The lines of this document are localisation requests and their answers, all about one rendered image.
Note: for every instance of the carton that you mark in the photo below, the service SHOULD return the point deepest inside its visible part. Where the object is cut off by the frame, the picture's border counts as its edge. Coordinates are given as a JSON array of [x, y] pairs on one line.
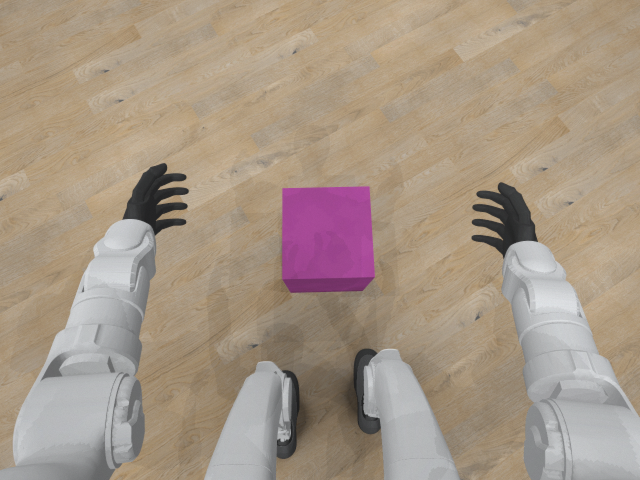
[[327, 242]]

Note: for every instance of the robot right forearm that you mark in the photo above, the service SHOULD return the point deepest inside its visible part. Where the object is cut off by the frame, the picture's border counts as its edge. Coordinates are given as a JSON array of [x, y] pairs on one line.
[[562, 360]]

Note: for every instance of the robot left upper arm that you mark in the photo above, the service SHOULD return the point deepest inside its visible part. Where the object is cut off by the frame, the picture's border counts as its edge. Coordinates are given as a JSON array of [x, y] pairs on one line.
[[79, 427]]

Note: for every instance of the robot left forearm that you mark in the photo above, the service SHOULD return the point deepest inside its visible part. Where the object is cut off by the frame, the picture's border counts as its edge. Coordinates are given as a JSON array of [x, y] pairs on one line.
[[102, 331]]

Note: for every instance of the right robot shin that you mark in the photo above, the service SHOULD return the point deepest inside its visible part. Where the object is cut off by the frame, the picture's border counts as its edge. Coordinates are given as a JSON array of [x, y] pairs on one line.
[[383, 354]]

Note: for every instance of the robot right thigh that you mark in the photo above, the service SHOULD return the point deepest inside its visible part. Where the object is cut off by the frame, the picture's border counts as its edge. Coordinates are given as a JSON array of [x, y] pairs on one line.
[[413, 445]]

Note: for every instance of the robot right hand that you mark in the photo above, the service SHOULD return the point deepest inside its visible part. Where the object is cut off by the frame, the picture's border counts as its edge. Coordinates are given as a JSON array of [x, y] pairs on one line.
[[516, 218]]

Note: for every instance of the robot left hand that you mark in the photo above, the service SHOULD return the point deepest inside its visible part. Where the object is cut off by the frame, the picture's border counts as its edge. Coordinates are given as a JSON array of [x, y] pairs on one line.
[[145, 197]]

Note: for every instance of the robot right upper arm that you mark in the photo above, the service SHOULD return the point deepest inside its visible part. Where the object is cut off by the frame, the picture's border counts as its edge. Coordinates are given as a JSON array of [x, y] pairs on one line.
[[573, 440]]

